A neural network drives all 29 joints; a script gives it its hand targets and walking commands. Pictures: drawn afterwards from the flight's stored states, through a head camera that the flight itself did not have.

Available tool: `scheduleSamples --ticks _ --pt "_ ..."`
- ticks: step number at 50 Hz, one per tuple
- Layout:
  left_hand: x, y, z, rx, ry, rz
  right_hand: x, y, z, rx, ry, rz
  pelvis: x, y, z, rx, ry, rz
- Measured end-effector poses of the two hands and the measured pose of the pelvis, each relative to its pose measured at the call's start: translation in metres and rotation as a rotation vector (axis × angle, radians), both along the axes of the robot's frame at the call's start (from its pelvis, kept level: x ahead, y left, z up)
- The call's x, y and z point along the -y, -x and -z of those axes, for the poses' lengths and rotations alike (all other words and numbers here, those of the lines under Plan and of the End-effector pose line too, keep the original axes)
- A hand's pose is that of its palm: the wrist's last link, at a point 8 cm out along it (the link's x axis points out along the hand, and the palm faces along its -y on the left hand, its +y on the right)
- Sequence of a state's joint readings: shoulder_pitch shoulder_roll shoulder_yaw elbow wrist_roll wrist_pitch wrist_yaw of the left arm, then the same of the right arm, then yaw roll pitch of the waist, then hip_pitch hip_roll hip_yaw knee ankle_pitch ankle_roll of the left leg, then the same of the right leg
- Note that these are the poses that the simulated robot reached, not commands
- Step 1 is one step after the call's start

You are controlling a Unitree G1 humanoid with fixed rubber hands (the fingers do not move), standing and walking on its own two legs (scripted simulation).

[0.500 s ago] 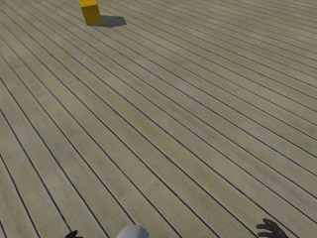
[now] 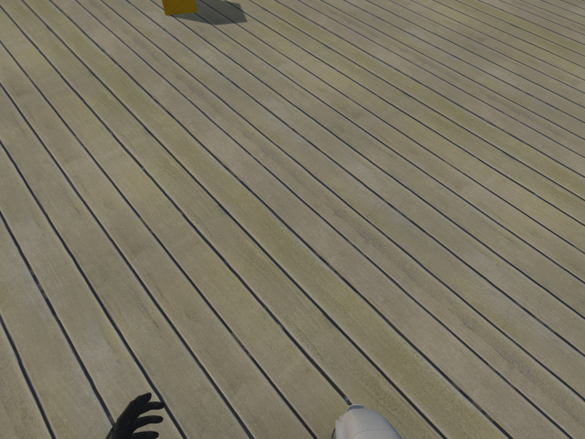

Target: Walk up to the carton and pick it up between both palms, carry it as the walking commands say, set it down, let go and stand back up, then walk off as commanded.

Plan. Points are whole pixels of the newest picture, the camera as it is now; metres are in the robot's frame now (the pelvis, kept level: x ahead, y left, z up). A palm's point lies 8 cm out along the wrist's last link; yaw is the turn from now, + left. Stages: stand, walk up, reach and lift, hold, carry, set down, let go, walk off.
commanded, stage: walk up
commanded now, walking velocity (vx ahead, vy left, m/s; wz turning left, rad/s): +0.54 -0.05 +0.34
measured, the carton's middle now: out of the picture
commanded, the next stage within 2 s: none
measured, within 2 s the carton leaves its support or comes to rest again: neither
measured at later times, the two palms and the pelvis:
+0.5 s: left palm (114, 320) +0.33 +0.30 -0.14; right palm (429, 339) +0.26 -0.22 -0.11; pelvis +0.24 +0.04 +0.00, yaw +5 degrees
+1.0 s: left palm (104, 260) +0.46 +0.35 -0.17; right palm (345, 193) +0.59 -0.14 -0.14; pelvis +0.48 +0.10 -0.03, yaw +10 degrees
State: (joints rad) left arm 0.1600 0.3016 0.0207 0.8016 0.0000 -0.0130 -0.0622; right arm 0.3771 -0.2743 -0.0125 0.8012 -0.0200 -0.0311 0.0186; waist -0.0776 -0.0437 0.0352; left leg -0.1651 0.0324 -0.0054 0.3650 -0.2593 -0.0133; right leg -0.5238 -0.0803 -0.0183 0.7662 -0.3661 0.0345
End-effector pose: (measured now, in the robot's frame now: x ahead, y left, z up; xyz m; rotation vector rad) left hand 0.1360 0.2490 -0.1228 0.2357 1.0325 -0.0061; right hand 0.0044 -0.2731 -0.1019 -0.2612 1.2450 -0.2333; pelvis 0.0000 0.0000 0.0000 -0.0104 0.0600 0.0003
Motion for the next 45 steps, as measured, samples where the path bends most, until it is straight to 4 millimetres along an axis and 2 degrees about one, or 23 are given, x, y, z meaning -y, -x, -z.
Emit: scheduleSamples --ticks 3,5,7,11,15,18,21,26,30,32,33,35,39,45 --pt "0.009 -0.045 0.0 0.058 -0.009 0.018 0.006 -0.013 0.011 -0.038 -0.006 0.021 0.007 -0.028 0.008 -0.01 -0.01 -0.002" --pt "0.011 -0.062 0.005 0.089 -0.02 0.0 0.009 -0.032 0.024 -0.044 -0.015 0.007 0.011 -0.046 0.018 0.018 -0.015 -0.011" --pt "0.007 -0.063 0.005 0.073 -0.017 -0.049 0.004 -0.061 0.027 -0.042 -0.028 -0.031 0.008 -0.063 0.017 0.044 -0.002 -0.026" --pt "-0.016 -0.054 0.01 0.001 -0.031 -0.154 -0.011 -0.133 0.026 0.007 -0.043 -0.118 -0.003 -0.101 0.015 0.067 -0.003 -0.04" --pt "-0.037 -0.05 0.027 -0.101 -0.02 -0.229 -0.033 -0.203 0.026 0.06 -0.044 -0.179 -0.023 -0.142 0.02 0.059 0.007 -0.073" --pt "-0.052 -0.067 0.045 -0.158 -0.01 -0.241 -0.047 -0.234 0.031 0.095 -0.017 -0.177 -0.038 -0.171 0.031 0.057 0.02 -0.085" --pt "-0.052 -0.111 0.034 -0.144 -0.001 -0.207 -0.054 -0.244 0.018 0.084 -0.015 -0.121 -0.041 -0.202 0.018 0.042 0.021 -0.089" --pt "-0.044 -0.214 0.008 -0.029 0.023 -0.118 -0.051 -0.255 0.005 0.001 -0.01 -0.059 -0.039 -0.248 0.002 0.022 0.016 -0.1" --pt "-0.034 -0.297 -0.001 0.077 0.018 -0.071 -0.044 -0.276 0.015 -0.075 -0.024 -0.029 -0.032 -0.289 0.007 0.0 0.002 -0.103" --pt "-0.032 -0.327 0.001 0.137 -0.002 -0.082 -0.04 -0.295 0.03 -0.091 -0.035 -0.034 -0.027 -0.314 0.019 0.02 -0.017 -0.112" --pt "-0.032 -0.336 0.003 0.152 -0.013 -0.098 -0.039 -0.308 0.038 -0.095 -0.041 -0.046 -0.026 -0.324 0.024 0.035 -0.019 -0.115" --pt "-0.037 -0.338 0.002 0.131 -0.02 -0.145 -0.043 -0.342 0.042 -0.083 -0.056 -0.081 -0.028 -0.344 0.023 0.06 -0.011 -0.122" --pt "-0.056 -0.325 0.001 0.049 -0.042 -0.242 -0.06 -0.421 0.038 -0.016 -0.084 -0.168 -0.038 -0.381 0.015 0.079 -0.017 -0.133" --pt "-0.082 -0.302 0.019 -0.111 -0.032 -0.357 -0.103 -0.532 0.036 0.062 -0.113 -0.277 -0.068 -0.436 0.017 0.085 -0.014 -0.15"
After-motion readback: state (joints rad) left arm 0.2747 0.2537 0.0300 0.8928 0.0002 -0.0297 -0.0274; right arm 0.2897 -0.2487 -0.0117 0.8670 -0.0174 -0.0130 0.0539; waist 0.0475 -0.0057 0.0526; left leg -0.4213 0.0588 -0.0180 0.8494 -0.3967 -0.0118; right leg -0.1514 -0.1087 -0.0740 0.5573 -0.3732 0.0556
